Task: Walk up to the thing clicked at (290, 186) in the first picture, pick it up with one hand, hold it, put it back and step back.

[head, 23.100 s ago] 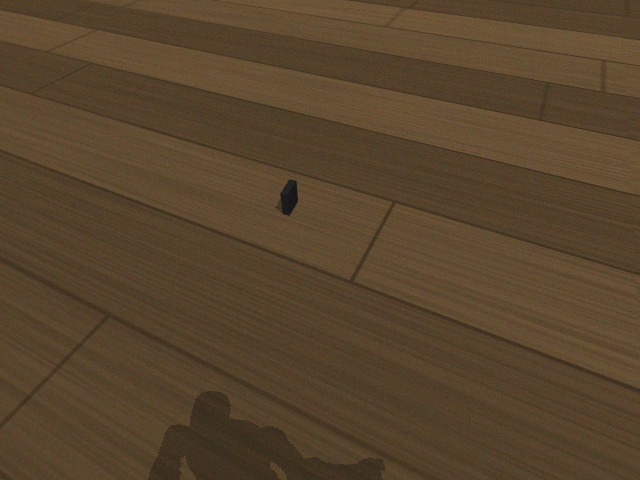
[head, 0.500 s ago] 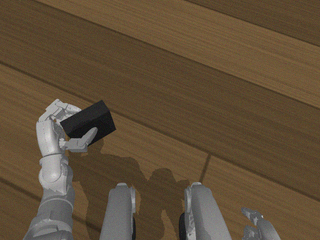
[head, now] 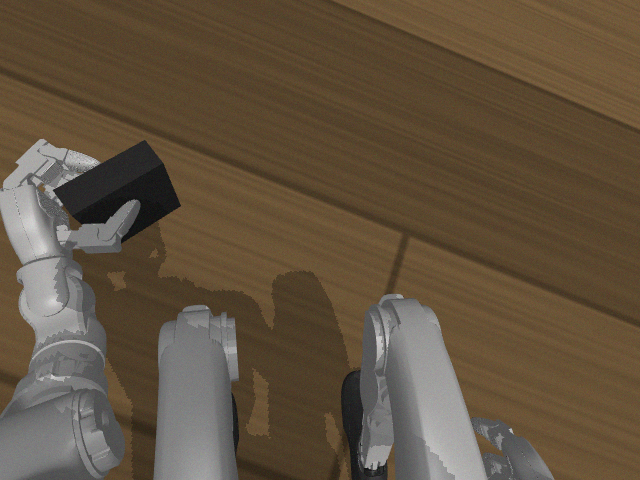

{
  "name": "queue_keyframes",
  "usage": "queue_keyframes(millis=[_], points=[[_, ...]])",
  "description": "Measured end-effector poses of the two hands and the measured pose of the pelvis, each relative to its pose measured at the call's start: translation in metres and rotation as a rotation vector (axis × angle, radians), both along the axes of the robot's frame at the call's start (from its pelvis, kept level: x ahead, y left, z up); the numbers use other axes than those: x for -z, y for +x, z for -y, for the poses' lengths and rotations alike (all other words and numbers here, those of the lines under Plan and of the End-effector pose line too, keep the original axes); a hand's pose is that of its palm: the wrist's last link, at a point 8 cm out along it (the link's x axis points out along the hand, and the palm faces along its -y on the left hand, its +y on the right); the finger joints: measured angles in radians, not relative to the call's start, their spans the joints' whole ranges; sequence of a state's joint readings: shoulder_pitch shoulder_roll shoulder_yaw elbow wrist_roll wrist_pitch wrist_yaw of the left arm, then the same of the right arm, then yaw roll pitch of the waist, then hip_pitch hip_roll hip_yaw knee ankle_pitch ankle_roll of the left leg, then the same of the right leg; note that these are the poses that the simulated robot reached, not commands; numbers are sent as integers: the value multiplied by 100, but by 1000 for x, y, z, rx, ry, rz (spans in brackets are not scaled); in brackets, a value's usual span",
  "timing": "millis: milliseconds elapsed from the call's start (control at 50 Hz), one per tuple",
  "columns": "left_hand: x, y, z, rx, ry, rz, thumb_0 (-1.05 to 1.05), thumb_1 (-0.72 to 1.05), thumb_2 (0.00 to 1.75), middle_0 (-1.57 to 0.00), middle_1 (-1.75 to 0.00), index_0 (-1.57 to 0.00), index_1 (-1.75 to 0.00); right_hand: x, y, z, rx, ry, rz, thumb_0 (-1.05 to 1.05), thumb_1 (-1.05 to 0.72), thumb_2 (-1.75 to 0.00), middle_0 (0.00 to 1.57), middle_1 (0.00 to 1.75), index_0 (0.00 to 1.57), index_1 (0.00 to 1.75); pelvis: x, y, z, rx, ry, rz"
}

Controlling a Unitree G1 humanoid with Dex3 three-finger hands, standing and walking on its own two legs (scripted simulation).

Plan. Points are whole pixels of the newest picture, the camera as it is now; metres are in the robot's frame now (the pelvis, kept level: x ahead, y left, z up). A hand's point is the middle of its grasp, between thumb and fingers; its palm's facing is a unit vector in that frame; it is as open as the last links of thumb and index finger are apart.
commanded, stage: crouch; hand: left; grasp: from the side
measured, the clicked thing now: (126, 199) +0.46 +0.23 -0.07
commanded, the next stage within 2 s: lower in 0.68 s
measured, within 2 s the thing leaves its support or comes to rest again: neither
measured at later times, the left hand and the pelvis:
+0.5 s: hand (119, 223) +0.45 +0.26 -0.14, palm faces +0.27 -0.96 -0.04, open 8.2 cm; pelvis +0.00 +0.01 -0.06, yaw -4 degrees
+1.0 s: hand (135, 233) +0.46 +0.25 -0.20, palm faces +0.28 -0.96 -0.03, open 8.2 cm; pelvis +0.00 +0.01 -0.08, yaw -6 degrees
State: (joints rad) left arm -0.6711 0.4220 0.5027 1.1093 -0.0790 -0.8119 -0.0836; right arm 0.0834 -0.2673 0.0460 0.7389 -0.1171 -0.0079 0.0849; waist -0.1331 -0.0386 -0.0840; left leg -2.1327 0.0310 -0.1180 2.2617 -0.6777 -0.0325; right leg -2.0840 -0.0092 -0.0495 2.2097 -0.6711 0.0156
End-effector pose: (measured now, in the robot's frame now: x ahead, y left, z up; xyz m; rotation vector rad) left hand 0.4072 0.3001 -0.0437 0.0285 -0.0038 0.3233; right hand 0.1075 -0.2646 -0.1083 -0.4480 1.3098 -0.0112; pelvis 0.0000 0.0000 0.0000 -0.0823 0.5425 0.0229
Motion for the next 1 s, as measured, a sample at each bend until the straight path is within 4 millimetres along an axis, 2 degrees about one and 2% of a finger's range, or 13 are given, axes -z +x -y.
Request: queue_keyframes(millis=[160,320,620,860,1000], points=[[39,6,1,36,-15,-38,2,-27,106,-88,-122,-89,-121,25,-8,-2,-15,-10,-23,1,-91,-91,20,30,21,30,29,-1,-3,11,-18,25],[68,4,-4,6,-24,-36,2,-26,106,-88,-123,-89,-122,37,-7,-3,-50,-34,-46,0,-90,-90,21,30,21,30,47,-1,-5,21,-35,51],[106,11,-6,42,-17,-48,2,-26,105,-87,-123,-88,-122,44,-3,2,-115,-87,-76,0,-90,-90,21,30,21,30,68,1,-8,39,-71,95],[128,11,-6,52,-6,-58,2,-26,105,-87,-123,-88,-122,45,-4,1,-162,-105,-108,0,-91,-90,21,30,21,30,77,0,-10,47,-90,124],[150,14,0,42,-29,-87,2,-26,106,-88,-123,-89,-122,44,-4,-1,-205,-123,-112,0,-91,-90,21,30,21,30,82,-1,-11,59,-106,152]])
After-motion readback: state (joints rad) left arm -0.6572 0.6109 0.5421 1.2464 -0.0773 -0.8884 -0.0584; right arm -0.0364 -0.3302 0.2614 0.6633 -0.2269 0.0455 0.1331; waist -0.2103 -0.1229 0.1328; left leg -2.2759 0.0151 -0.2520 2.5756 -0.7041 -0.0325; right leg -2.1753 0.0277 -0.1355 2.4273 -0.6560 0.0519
